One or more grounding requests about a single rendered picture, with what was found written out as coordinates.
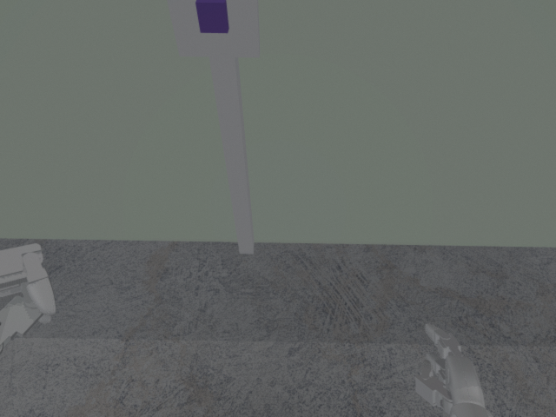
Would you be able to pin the left robot hand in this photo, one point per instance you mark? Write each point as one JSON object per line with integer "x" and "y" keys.
{"x": 21, "y": 273}

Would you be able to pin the right robot hand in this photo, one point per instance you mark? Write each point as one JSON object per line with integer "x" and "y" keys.
{"x": 457, "y": 380}

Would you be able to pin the panel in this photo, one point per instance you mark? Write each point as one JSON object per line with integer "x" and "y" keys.
{"x": 223, "y": 50}

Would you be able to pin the button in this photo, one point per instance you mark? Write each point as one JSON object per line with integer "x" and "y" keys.
{"x": 212, "y": 16}

